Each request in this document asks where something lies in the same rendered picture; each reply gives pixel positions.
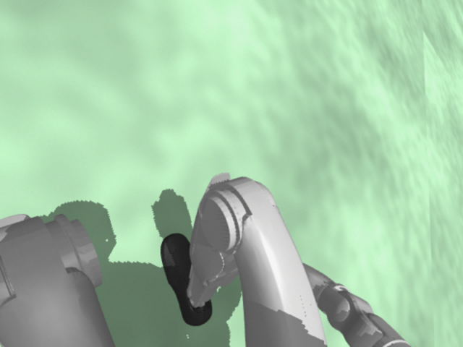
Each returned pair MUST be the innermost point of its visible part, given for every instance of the right robot arm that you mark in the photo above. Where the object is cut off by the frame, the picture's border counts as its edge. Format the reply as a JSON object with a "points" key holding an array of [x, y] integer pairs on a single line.
{"points": [[355, 319]]}

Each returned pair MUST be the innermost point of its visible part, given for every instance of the right robot hand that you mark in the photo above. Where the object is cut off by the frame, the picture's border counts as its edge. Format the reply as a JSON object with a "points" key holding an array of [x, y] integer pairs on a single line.
{"points": [[318, 281]]}

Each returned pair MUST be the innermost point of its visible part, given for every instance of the right robot foot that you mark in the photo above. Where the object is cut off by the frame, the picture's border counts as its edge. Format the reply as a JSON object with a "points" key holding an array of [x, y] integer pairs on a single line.
{"points": [[175, 256]]}

